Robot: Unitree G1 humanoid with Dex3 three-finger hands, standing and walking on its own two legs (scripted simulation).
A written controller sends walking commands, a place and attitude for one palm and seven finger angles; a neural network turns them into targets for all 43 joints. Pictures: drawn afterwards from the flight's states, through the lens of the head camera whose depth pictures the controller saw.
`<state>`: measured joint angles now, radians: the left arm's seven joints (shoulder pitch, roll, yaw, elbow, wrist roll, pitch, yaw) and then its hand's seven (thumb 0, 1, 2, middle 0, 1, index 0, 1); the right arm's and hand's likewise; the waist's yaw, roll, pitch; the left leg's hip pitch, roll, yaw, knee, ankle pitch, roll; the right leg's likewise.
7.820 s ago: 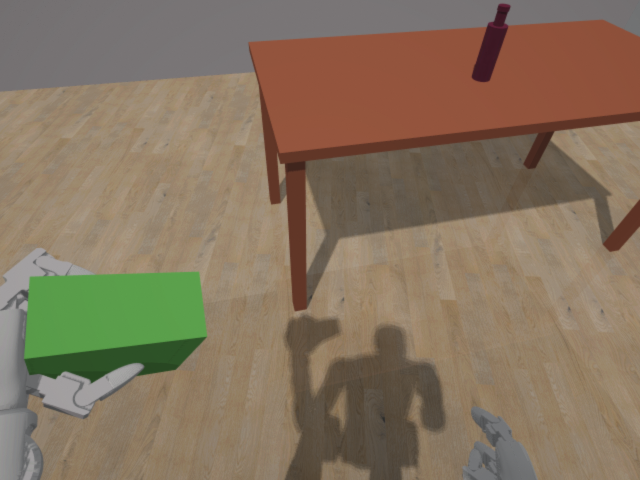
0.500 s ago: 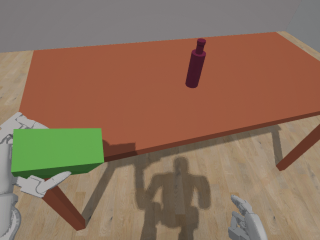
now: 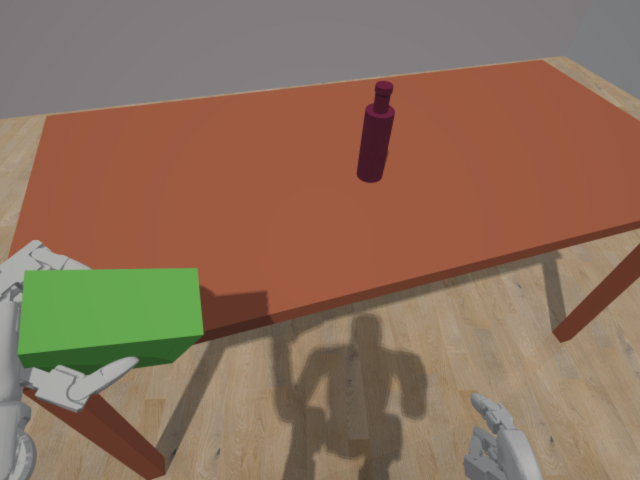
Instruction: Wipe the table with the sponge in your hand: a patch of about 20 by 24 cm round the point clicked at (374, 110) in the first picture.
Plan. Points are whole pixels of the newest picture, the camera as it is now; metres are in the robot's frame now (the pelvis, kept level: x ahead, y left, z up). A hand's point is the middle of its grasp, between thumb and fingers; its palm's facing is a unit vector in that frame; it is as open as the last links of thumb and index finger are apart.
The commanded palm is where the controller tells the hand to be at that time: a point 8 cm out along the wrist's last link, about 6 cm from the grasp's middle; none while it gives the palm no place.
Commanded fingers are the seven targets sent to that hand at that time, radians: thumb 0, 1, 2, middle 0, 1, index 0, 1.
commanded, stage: shuffle to correct the standing spot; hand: left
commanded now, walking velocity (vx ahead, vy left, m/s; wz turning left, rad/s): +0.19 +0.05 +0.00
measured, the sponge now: (139, 323) +0.23 +0.21 +0.13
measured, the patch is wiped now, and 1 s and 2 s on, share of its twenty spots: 0.00 0.00 0.00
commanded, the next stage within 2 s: come to a stop and stand still in 0.40 s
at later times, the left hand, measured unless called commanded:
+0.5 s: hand (118, 255) +0.29 +0.25 +0.16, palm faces +0.35 -0.84 -0.41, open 10.4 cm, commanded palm +0.23 +0.28 +0.18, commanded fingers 0.00 0.10 1.30 -1.20 -1.60 -1.20 -1.60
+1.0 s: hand (108, 226) +0.32 +0.27 +0.16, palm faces +0.30 -0.86 -0.41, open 10.4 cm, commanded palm +0.28 +0.31 +0.18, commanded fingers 0.00 0.10 1.30 -1.20 -1.60 -1.20 -1.60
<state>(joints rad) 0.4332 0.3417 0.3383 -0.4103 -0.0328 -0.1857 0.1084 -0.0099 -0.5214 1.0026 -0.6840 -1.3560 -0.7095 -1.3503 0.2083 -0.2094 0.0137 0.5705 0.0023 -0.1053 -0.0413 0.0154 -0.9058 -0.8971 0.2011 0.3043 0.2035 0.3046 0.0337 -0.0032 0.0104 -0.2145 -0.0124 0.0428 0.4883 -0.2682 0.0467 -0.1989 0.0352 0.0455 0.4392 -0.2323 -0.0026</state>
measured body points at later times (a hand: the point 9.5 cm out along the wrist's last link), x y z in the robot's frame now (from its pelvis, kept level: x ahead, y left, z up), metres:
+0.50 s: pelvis +0.06 +0.01 -0.01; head +0.09 +0.02 +0.44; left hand +0.26 +0.29 +0.18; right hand +0.21 -0.23 -0.10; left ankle +0.02 +0.10 -0.67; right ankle +0.02 -0.10 -0.74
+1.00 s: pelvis +0.09 +0.05 -0.01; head +0.10 +0.05 +0.44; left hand +0.30 +0.32 +0.19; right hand +0.24 -0.18 -0.09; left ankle +0.14 +0.16 -0.74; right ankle +0.10 -0.05 -0.74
